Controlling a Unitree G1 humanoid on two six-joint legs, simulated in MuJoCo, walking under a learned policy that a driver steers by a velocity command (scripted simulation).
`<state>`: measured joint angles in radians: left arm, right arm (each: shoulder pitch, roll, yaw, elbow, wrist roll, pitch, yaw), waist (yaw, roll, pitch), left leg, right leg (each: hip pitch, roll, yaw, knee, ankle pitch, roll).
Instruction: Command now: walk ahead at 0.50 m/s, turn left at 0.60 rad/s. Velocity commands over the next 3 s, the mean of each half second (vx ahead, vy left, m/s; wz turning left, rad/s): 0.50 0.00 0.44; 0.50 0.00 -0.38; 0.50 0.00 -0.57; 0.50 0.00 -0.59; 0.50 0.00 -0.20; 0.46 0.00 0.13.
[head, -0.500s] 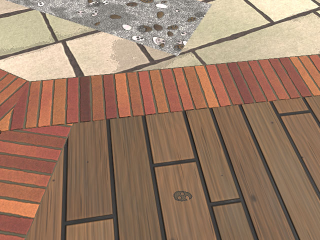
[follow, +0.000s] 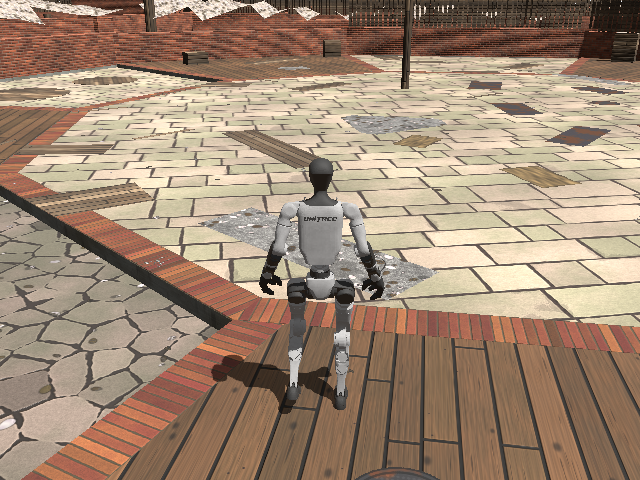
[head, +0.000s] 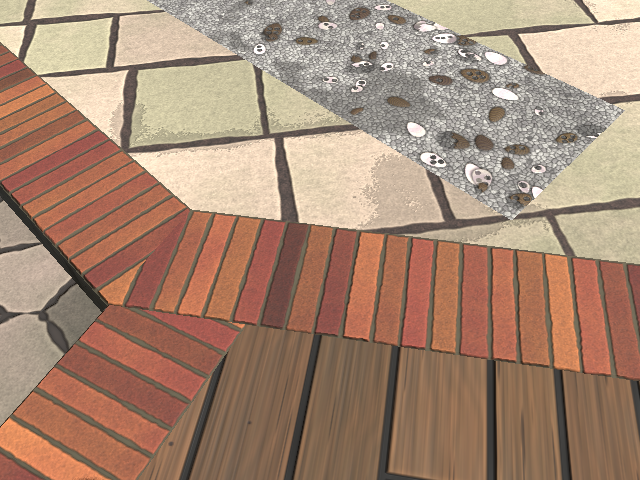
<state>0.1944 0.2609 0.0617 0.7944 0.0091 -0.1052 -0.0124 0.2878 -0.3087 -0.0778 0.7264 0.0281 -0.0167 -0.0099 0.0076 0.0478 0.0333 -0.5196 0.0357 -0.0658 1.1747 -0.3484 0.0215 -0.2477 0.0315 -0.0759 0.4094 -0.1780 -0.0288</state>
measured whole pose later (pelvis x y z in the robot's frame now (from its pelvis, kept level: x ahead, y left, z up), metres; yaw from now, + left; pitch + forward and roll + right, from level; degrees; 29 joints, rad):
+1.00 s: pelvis +0.57 +0.06 -0.01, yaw -4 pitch +2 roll +0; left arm 0.19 0.30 0.07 0.72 -0.02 -0.06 -0.04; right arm 0.24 -0.28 -0.05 0.78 0.02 -0.10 0.00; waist 0.01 0.00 0.06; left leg -0.33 0.02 -0.02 1.23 -0.43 0.00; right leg -0.41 0.09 -0.03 0.56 -0.18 -0.10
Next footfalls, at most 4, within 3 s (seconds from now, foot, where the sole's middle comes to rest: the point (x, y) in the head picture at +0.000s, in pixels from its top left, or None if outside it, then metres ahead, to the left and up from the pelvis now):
0.34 left None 0.33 0.17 -0.78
0.88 right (346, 391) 0.67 -0.01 -0.78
1.36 left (278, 279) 0.98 0.16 -0.78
1.88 right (417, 238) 1.11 -0.21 -0.78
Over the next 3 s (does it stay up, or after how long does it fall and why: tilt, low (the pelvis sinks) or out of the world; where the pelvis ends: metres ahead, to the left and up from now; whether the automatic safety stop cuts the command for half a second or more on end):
stays up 1.50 -0.43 -0.01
